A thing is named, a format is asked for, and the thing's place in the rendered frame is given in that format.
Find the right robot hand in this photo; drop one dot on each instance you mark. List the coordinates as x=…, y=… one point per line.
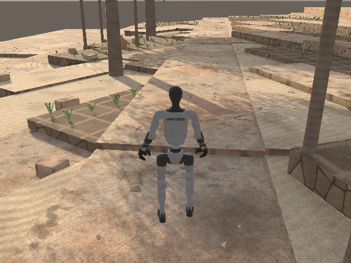
x=200, y=150

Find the left robot shin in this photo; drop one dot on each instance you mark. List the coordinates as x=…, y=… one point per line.
x=161, y=197

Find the left robot hand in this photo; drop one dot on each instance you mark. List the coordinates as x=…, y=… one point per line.
x=141, y=153

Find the left robot forearm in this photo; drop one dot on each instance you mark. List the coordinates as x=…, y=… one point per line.
x=146, y=143

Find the robot right upper arm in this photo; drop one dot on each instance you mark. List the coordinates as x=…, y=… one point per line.
x=195, y=124

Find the right robot forearm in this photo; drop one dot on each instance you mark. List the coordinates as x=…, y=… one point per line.
x=201, y=142

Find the humanoid robot torso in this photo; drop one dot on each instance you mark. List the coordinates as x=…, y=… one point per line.
x=175, y=131

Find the robot left upper arm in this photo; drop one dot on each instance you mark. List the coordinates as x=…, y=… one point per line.
x=154, y=124

